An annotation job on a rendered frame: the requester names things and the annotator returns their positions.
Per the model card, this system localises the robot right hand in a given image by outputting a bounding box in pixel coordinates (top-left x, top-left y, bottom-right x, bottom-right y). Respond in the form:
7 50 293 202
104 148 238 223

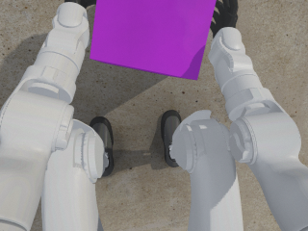
210 0 239 38

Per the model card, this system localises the left robot upper arm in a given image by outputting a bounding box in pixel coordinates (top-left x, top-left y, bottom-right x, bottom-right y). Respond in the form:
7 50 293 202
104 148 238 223
0 90 74 231

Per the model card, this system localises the right robot forearm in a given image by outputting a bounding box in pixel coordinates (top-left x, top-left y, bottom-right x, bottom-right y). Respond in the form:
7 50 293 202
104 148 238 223
208 27 301 151

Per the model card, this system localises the carton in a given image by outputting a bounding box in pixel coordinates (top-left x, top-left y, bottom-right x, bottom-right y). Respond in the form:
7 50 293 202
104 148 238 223
90 0 217 81

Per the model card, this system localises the left robot forearm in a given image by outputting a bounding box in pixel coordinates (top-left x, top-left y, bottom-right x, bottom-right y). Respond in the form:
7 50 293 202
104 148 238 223
0 2 90 130

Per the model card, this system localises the right robot shin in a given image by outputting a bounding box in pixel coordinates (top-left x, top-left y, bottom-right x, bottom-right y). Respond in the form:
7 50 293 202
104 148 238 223
168 110 230 167

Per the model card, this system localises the right robot upper arm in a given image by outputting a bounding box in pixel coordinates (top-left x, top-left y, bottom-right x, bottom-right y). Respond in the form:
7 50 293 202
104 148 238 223
228 112 308 231

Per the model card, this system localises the robot right foot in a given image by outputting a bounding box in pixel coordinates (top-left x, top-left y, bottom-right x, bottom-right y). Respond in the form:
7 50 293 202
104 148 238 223
161 110 182 167

